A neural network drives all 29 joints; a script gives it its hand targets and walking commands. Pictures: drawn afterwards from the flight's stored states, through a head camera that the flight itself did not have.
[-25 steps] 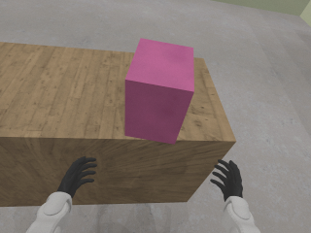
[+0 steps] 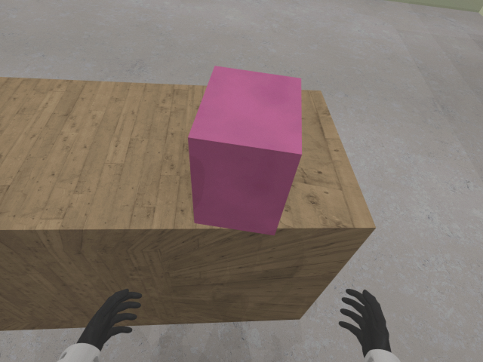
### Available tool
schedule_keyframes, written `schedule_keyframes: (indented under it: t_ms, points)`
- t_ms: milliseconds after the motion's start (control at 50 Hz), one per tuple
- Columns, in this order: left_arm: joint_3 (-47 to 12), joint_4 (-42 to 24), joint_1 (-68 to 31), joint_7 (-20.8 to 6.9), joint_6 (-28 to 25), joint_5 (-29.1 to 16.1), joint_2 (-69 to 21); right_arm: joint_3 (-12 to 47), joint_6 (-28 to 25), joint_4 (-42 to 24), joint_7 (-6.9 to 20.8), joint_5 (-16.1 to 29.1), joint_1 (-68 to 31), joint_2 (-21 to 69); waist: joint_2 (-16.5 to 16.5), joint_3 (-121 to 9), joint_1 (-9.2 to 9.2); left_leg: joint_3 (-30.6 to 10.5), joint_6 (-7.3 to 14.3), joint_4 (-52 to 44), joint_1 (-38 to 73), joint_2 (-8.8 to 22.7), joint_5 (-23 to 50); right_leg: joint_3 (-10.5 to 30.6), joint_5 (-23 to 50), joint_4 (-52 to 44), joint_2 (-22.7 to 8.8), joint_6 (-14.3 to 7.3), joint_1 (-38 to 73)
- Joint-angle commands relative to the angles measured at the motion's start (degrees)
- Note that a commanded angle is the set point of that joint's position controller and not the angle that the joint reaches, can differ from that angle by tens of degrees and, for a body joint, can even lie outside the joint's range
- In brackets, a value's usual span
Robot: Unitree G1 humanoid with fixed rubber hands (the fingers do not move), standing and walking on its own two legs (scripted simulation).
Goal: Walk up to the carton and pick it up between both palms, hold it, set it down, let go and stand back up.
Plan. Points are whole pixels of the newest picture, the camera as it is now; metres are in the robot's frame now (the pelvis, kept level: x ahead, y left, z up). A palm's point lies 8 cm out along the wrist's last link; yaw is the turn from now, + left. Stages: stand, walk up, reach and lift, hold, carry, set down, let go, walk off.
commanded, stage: let go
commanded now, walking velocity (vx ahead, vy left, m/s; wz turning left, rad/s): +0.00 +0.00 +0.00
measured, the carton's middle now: (245, 153) +0.50 -0.04 +0.06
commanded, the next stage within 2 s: stand in 0.40 s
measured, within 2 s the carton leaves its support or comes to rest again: neither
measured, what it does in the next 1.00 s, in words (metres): stands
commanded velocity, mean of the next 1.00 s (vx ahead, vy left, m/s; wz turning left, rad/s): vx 0.00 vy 0.00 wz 0.00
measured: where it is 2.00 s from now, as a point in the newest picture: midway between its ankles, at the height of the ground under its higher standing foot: outside the picture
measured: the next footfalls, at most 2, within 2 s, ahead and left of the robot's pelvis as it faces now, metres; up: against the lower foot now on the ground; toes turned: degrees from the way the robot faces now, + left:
none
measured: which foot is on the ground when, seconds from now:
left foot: down 0.00-1.00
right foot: down 0.00-1.00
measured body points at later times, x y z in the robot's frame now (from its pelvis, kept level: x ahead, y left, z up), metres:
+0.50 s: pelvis -0.01 +0.00 +0.00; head +0.01 +0.02 +0.45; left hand +0.17 +0.23 -0.10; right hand +0.13 -0.25 -0.08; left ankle +0.01 +0.13 -0.74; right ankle -0.02 -0.12 -0.74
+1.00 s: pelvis +0.00 +0.00 +0.00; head +0.01 +0.00 +0.45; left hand +0.14 +0.25 -0.11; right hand +0.09 -0.30 -0.10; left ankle +0.01 +0.13 -0.74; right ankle -0.02 -0.12 -0.74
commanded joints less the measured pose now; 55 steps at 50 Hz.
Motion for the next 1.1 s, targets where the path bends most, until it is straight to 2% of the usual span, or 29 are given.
schedule_keyframes:
  t_ms: [0, 100, 220, 380, 400, 420, 480, 560, 740, 1080]
  points:
    - [9.06, -1.79, -3.59, -0.30, -1.48, 1.70, 2.57, 4.12, -5.34, -0.48, 2.48, -4.34, -1.93, -9.87, 5.69, -8.10, 8.23, 8.52, -3.53, -4.74, 15.04, -2.81, 18.82, 4.88, 16.22, -4.22, 1.16, -3.12, 2.61]
    - [8.73, -1.18, -6.50, 0.77, -1.71, 1.67, 2.44, 3.27, -6.63, -0.16, 3.67, -6.02, -3.99, -9.26, 5.17, -7.35, 8.22, 8.73, -2.43, -5.33, 13.43, -2.39, 14.30, 3.91, 9.43, -4.81, 0.96, -3.28, 0.96]
    - [7.34, 3.70, -7.43, 2.06, -1.51, 2.58, 1.08, 2.00, -5.77, 4.59, 5.04, -8.10, -4.52, -9.50, 6.04, -4.27, 7.42, 8.93, -1.67, -7.05, 11.29, -1.75, 7.66, 3.56, 0.83, -5.53, 0.76, -3.57, -1.26]
    - [7.43, 4.57, -7.24, 3.47, -1.67, 3.96, 0.43, 0.61, -7.02, 6.53, 6.21, -9.71, -5.17, -10.20, 6.61, -5.40, 6.99, 9.35, -1.69, -7.57, 10.09, -1.70, 8.27, 3.00, 1.50, -4.50, 1.08, -3.51, 0.26]
    - [11.23, 11.03, 3.77, 2.58, -4.87, 7.60, 7.70, -3.78, -3.11, 10.77, 5.73, -14.25, 1.70, -24.65, 8.41, -12.36, 7.90, 1.59, 4.46, 0.19, 6.09, 3.72, 18.04, 5.80, 8.31, 1.64, -3.30, -0.89, 4.43]
    - [10.82, 10.36, 3.75, 2.02, -6.03, 6.99, 8.71, -4.25, -1.69, 9.79, 5.91, -13.84, 1.60, -25.26, 8.27, -14.06, 7.35, 1.46, 5.63, 0.61, 6.25, 3.74, 14.62, 5.53, 7.28, 1.48, -3.93, -0.48, 4.42]
    - [9.89, 10.68, 0.54, 1.61, -7.85, 6.55, 9.53, -3.42, -0.61, 9.29, 6.31, -12.65, -1.42, -22.69, 6.24, -11.38, 6.32, -0.40, 6.34, -0.59, 5.45, 4.51, 9.74, 6.71, 4.38, 0.66, -5.00, -0.69, 1.11]
    - [9.42, 12.54, 0.66, 1.48, -8.70, 6.28, 9.74, -2.52, -0.18, 11.14, 6.78, -11.97, -1.84, -22.03, 5.30, -10.77, 5.97, -1.08, 6.34, -1.49, 5.50, 4.77, 7.94, 7.45, 3.51, -0.85, -5.21, -0.90, 0.40]
    - [9.10, 16.12, 1.40, 1.93, -8.71, 5.61, 11.14, -1.65, 0.37, 15.52, 6.79, -11.50, -0.87, -25.22, 5.07, -11.94, 5.49, -1.23, 5.31, -1.82, 7.89, 5.33, 13.81, 6.90, 10.29, -0.54, -6.12, -1.07, 1.65]
    - [9.06, 20.88, 1.36, 2.68, -7.87, 5.16, 11.59, -1.46, 0.79, 20.88, 6.02, -10.95, -0.30, -26.30, 3.83, -11.63, 5.60, -1.87, 4.46, -2.46, 9.15, 5.89, 16.32, 7.00, 12.65, -1.19, -7.18, -1.45, 2.32]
